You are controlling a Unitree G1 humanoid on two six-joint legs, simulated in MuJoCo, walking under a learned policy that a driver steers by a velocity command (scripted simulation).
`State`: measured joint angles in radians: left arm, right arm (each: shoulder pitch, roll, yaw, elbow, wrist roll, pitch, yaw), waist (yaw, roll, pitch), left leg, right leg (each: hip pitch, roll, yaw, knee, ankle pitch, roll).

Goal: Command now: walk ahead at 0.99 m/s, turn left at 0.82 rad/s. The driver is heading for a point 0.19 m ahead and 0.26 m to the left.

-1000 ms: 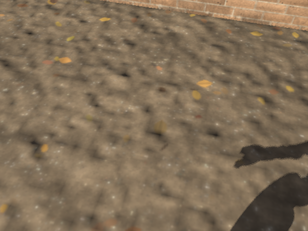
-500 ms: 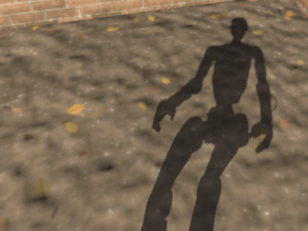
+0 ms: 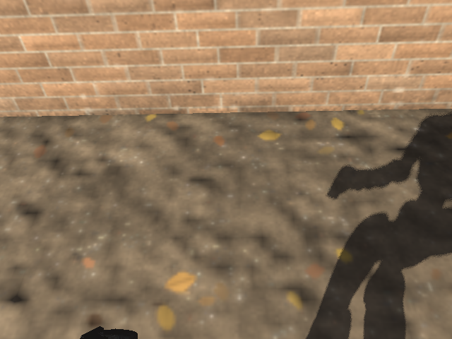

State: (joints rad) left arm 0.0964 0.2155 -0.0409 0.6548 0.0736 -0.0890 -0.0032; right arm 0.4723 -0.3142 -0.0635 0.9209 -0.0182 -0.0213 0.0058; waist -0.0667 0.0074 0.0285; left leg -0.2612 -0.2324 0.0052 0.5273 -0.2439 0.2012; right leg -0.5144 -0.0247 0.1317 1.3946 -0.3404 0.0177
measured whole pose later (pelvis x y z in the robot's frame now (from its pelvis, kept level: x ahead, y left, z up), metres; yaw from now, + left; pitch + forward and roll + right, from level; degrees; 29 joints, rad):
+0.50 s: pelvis +0.45 -0.06 +0.01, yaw +27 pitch +2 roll -3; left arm 0.48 0.34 0.06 0.85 0.03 -0.09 0.01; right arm 0.06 -0.38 -0.06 0.64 -0.04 0.00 0.07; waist 0.06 0.06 0.00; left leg -0.77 0.04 0.03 1.20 -0.16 0.09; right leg -0.02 -0.01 -0.18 0.33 -0.34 0.03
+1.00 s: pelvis +0.74 +0.05 +0.01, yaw +58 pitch +3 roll -1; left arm 0.00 0.31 0.04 0.59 0.01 -0.06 0.03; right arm 0.21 -0.34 -0.09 0.64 0.03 0.05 -0.04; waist -0.05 -0.03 0.07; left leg -0.33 -0.22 -0.29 0.52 -0.20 0.08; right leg -0.62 0.03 0.24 0.70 -0.17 0.12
